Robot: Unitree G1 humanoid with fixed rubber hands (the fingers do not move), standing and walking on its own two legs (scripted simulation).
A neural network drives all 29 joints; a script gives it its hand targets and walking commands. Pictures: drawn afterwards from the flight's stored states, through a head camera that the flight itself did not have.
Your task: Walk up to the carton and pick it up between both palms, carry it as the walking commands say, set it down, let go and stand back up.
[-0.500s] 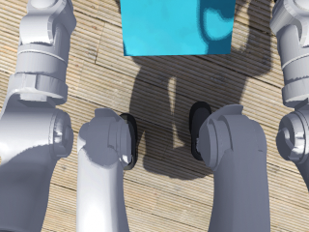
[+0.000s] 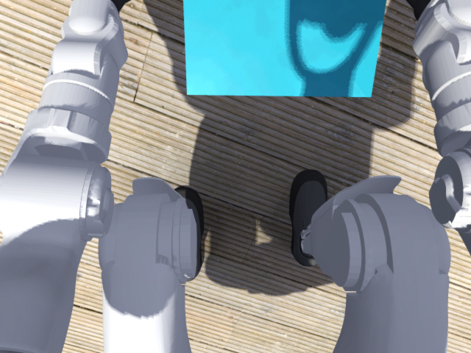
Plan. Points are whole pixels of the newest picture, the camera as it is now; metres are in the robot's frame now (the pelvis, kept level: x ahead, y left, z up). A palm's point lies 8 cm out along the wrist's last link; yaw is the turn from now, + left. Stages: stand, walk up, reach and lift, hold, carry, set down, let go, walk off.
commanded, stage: reach and lift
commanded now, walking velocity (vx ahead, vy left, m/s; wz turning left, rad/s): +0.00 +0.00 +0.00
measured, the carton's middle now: (275, 12) +0.52 -0.05 -0.27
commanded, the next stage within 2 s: none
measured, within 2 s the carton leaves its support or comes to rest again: leaves its support in 1.70 s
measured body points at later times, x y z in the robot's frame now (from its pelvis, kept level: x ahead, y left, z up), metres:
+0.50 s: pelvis -0.01 +0.00 +0.00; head +0.38 +0.00 +0.22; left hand +0.55 +0.15 -0.21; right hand +0.53 -0.22 -0.21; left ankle +0.09 +0.13 -0.32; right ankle +0.12 -0.13 -0.32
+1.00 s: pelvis -0.01 -0.01 +0.00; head +0.38 -0.01 +0.22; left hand +0.55 +0.12 -0.21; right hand +0.54 -0.21 -0.20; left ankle +0.09 +0.13 -0.32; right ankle +0.12 -0.13 -0.32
